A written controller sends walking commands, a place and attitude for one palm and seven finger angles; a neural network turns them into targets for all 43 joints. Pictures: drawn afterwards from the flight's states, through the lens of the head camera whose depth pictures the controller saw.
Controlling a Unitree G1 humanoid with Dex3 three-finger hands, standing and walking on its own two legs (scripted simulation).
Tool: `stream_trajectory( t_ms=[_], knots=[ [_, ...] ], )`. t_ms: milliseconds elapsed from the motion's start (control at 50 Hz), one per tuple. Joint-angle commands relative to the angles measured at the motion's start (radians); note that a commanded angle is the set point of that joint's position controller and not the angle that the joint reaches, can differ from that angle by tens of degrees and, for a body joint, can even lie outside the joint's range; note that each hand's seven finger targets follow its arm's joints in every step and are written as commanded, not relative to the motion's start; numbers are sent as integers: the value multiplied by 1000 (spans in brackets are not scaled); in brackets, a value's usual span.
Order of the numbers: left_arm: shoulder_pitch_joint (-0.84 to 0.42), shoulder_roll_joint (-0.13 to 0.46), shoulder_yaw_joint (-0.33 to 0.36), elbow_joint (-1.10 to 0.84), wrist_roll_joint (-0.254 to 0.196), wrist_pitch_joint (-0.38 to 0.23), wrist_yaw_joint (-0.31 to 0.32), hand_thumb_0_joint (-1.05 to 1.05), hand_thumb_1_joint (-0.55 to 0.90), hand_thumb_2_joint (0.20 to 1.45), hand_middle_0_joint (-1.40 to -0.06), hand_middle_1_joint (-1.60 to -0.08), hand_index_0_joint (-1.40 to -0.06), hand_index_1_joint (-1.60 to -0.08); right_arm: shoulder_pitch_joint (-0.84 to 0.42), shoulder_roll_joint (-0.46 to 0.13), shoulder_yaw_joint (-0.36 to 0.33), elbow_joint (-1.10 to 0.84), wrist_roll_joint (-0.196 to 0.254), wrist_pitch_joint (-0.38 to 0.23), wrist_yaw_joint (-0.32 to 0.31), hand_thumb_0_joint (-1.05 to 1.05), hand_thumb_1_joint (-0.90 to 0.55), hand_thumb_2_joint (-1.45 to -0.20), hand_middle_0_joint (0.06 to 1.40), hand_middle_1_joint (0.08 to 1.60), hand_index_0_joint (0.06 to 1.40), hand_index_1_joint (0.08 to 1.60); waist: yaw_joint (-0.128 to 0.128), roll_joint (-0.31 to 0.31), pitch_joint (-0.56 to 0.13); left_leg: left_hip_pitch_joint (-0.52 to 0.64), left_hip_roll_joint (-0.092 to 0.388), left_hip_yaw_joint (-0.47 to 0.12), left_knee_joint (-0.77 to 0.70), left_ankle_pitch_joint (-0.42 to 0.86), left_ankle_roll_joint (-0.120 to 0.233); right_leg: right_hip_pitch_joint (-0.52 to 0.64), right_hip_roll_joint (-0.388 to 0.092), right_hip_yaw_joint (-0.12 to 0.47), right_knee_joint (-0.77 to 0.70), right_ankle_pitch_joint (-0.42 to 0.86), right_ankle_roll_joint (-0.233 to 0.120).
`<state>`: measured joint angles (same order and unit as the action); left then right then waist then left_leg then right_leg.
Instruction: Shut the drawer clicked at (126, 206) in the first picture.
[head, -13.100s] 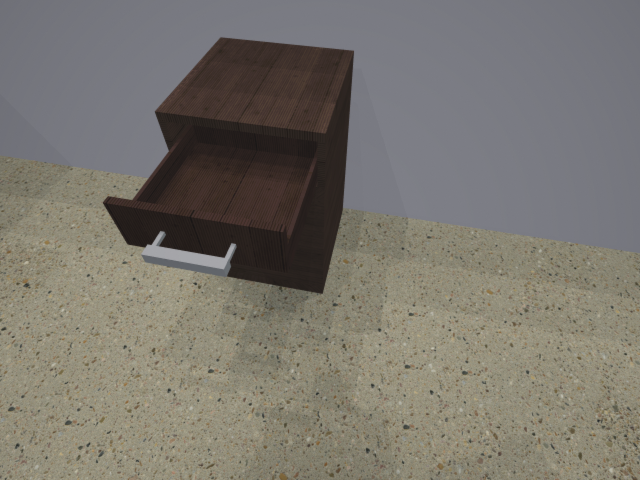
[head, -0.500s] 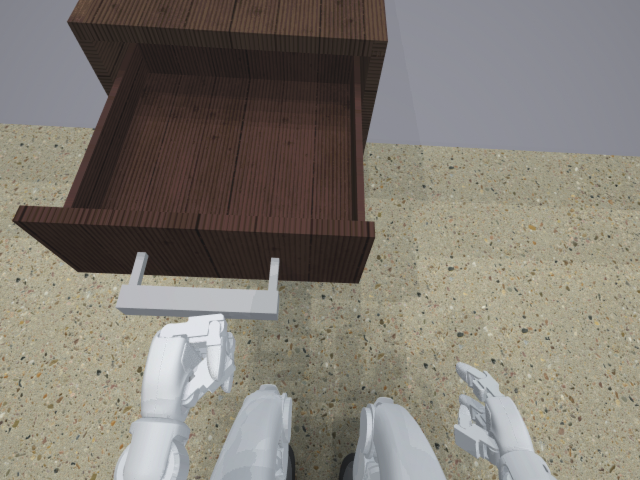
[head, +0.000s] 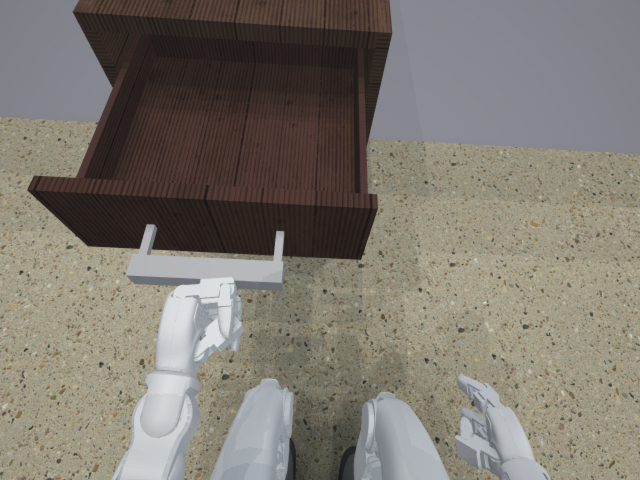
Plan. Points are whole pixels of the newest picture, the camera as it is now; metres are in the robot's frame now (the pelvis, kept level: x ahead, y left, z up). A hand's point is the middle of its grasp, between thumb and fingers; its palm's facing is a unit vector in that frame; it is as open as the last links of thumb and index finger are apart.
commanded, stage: push the drawer shut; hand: left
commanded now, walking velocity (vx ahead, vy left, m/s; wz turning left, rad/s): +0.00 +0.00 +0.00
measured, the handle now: (211, 254) +0.37 +0.16 +0.01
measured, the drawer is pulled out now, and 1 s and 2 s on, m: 0.27 0.12 0.00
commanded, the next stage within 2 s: none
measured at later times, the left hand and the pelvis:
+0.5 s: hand (244, 268) +0.36 +0.12 +0.01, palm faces -0.01 -1.00 -0.02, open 3.0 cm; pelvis +0.00 +0.01 +0.01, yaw -1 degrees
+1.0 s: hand (253, 213) +0.44 +0.12 +0.01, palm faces +0.02 -1.00 -0.04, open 3.0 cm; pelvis +0.00 +0.00 +0.00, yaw -1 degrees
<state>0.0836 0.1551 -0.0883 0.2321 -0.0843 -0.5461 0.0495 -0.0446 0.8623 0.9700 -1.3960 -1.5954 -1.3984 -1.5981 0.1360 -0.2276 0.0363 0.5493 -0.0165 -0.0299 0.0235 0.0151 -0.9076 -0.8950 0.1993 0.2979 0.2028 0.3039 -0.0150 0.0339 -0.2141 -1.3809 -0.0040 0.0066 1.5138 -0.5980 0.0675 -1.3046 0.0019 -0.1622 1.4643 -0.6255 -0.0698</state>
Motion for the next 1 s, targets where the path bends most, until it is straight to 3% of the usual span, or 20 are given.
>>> stream_trajectory(
  t_ms=[0,80,200,300,340,400,420,460,480,500,520,540,600,740,800,880,940,980],
  knots=[
    [-322,59,64,-161,0,-53,13,0,900,900,-1400,-1600,-1400,-1600,6,-151,-58,-115,4,-45,-19,0,-900,-900,200,300,200,300,-62,10,-345,301,0,-122,-210,101,-36,147,10,150,-235,85,26],
    [-400,83,94,-126,-14,-40,9,0,900,900,-1400,-1600,-1400,-1600,11,-160,-57,-107,7,-42,-22,0,-900,-900,200,300,200,300,-62,34,-370,305,-1,-118,-212,98,-36,152,11,156,-240,82,26],
    [-448,66,92,-82,-19,-17,5,0,900,900,-1400,-1600,-1400,-1600,27,-168,-61,-103,9,-28,-15,0,-900,-900,200,300,200,300,-56,62,-412,383,6,-129,-241,169,-43,158,11,138,-236,145,26],
    [-480,64,108,-11,-19,-16,17,0,900,900,-1400,-1600,-1400,-1600,45,-171,-65,-93,9,-17,-11,0,-900,-900,200,300,200,300,-68,10,-388,370,10,-131,-249,175,-43,162,14,133,-240,154,31],
    [-542,63,107,17,-16,-28,22,0,900,900,-1400,-1600,-1400,-1600,50,-169,-65,-84,8,-15,-11,0,-900,-900,200,300,200,300,-85,-9,-361,340,9,-126,-241,159,-39,166,15,139,-246,147,33],
    [-585,77,123,50,-5,-51,28,0,900,900,-1400,-1600,-1400,-1600,58,-173,-65,-75,3,-13,-9,0,-900,-900,200,300,200,300,-79,28,-368,356,9,-132,-244,157,-44,135,15,134,-228,143,29],
    [-619,71,113,69,1,-57,29,0,900,900,-1400,-1600,-1400,-1600,58,-175,-67,-71,4,-10,-9,0,-900,-900,200,300,200,300,-94,12,-354,359,12,-137,-242,145,-43,116,15,133,-230,137,32],
    [-659,73,119,83,7,-69,35,0,900,900,-1400,-1600,-1400,-1600,64,-178,-69,-63,1,-8,-9,0,-900,-900,200,300,200,300,-92,43,-370,380,13,-146,-242,149,-47,95,13,132,-219,139,30],
    [-691,71,115,89,6,-70,37,0,900,900,-1400,-1600,-1400,-1600,71,-180,-70,-59,-1,-8,-8,0,-900,-900,200,300,200,300,-104,50,-381,387,14,-148,-239,157,-45,83,14,128,-213,146,32],
    [-690,87,134,122,16,-69,39,0,900,900,-1400,-1600,-1400,-1600,76,-184,-71,-55,0,-4,-8,0,-900,-900,200,300,200,300,-97,43,-378,395,17,-159,-246,157,-50,75,13,125,-208,145,31],
    [-741,66,108,120,17,-69,38,0,900,900,-1400,-1600,-1400,-1600,76,-184,-71,-55,-1,-1,-7,0,-900,-900,200,300,200,300,-111,62,-385,401,16,-159,-242,154,-48,66,12,127,-209,146,33],
    [-766,82,126,128,16,-69,43,0,900,900,-1400,-1600,-1400,-1600,82,-185,-74,-47,-1,1,-9,0,-900,-900,200,300,200,300,-115,42,-399,402,17,-159,-236,156,-46,71,12,128,-210,150,35],
    [-805,92,138,155,20,-60,41,0,900,900,-1400,-1600,-1400,-1600,97,-189,-75,-40,-3,7,-10,0,-900,-900,200,300,200,300,-114,77,-443,438,19,-167,-239,195,-52,63,11,123,-199,173,34],
    [-881,140,209,270,4,-31,30,0,900,900,-1400,-1600,-1400,-1600,116,-185,-70,-27,0,27,-18,0,-900,-900,200,300,200,300,-122,23,-451,357,9,-126,-221,206,-42,146,18,142,-225,189,39],
    [-903,145,215,274,2,-42,21,0,900,900,-1400,-1600,-1400,-1600,130,-183,-70,-27,0,29,-17,0,-900,-900,200,300,200,300,-118,54,-479,390,13,-127,-225,250,-45,147,20,141,-219,220,37],
    [-950,152,229,327,-3,-50,16,0,900,900,-1400,-1600,-1400,-1600,153,-184,-70,-19,-4,33,-10,0,-900,-900,200,300,200,300,-129,65,-454,390,16,-132,-228,270,-47,133,25,136,-215,233,35],
    [-978,156,242,359,0,-64,15,0,900,900,-1400,-1600,-1400,-1600,165,-184,-73,-11,-6,38,-5,0,-900,-900,200,300,200,300,-136,39,-459,379,16,-125,-220,273,-45,142,26,140,-219,240,39],
    [-998,196,277,378,0,-77,14,0,900,900,-1400,-1600,-1400,-1600,173,-185,-73,-8,-7,37,-6,0,-900,-900,200,300,200,300,-137,39,-453,348,14,-113,-210,275,-41,159,29,149,-217,250,38]
  ],
)
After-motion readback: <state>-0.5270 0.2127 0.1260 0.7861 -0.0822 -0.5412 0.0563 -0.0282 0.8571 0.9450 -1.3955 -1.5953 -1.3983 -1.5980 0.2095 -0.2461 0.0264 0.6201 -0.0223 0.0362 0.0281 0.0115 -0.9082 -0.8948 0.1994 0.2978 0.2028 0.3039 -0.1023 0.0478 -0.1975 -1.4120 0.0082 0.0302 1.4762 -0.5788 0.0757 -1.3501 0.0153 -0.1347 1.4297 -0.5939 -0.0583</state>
